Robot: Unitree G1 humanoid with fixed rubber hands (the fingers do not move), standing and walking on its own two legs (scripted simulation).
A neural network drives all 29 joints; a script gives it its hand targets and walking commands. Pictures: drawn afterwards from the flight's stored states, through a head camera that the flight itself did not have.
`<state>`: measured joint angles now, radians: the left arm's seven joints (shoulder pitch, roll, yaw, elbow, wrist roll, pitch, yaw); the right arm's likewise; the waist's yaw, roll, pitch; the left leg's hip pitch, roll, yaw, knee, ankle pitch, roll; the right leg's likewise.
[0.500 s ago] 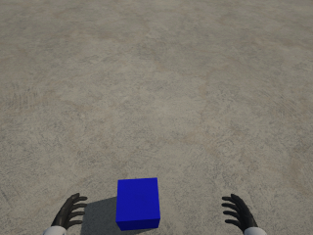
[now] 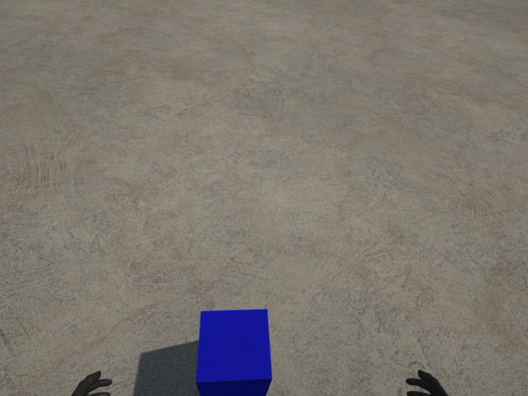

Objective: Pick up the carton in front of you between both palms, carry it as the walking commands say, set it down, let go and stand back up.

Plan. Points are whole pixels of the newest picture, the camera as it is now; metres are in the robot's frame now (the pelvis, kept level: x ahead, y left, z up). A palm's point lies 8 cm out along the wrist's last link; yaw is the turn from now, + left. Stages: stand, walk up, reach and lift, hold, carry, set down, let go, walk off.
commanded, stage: stand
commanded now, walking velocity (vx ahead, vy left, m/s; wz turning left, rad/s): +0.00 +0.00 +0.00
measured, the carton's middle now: (234, 355) +0.37 +0.05 -0.64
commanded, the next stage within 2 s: none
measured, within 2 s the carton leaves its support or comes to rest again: neither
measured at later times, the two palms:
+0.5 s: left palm out of the picture +0.05 +0.29 -0.11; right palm out of the picture +0.07 -0.28 -0.10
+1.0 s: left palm out of the picture +0.04 +0.29 -0.11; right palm out of the picture +0.06 -0.29 -0.10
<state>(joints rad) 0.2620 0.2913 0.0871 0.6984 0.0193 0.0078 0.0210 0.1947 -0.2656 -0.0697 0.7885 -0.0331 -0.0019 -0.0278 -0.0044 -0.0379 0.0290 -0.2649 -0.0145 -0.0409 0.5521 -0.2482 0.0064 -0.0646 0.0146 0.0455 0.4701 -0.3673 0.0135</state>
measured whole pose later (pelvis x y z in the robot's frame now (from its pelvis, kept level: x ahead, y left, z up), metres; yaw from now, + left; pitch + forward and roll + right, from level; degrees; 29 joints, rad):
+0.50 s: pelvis -0.02 +0.00 +0.00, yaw +1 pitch -4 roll -1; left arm 0.28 0.31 0.07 0.83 0.01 -0.01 0.03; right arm 0.20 -0.28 -0.05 0.92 -0.02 0.00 -0.03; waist -0.01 -0.03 0.05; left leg -0.24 -0.02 -0.05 0.50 -0.20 0.01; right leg -0.05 0.01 0.04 0.44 -0.33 0.02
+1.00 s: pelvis -0.02 +0.00 +0.01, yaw +1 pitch -4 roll -1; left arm 0.27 0.33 0.06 0.89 0.01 -0.01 0.04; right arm 0.18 -0.31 -0.04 0.97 -0.01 0.00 -0.04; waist -0.01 -0.02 0.06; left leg -0.23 -0.02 -0.06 0.46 -0.17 0.00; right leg -0.03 0.01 0.02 0.41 -0.31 0.01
